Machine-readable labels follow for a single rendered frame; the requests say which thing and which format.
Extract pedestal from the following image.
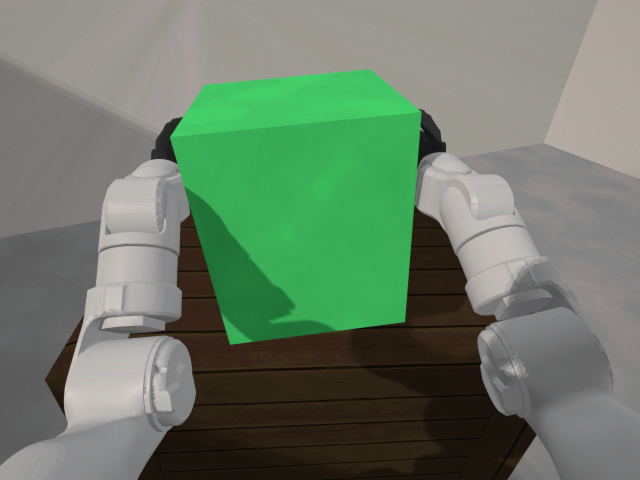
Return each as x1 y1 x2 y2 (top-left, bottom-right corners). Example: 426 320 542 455
45 202 536 480

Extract left robot forearm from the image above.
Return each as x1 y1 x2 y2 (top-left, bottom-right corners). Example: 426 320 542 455
64 159 190 422

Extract robot right hand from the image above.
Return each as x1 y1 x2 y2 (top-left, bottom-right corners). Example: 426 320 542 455
417 109 446 169

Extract right robot upper arm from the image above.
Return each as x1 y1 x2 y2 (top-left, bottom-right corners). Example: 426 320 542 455
478 307 640 480

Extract left robot upper arm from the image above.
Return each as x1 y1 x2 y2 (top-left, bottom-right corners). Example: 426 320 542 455
0 336 196 480

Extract right robot forearm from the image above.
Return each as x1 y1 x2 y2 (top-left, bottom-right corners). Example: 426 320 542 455
414 152 614 391

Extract robot left hand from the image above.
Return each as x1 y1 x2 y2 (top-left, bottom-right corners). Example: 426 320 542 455
151 117 183 164

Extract carton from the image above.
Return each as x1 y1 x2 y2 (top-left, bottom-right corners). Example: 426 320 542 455
170 69 422 345

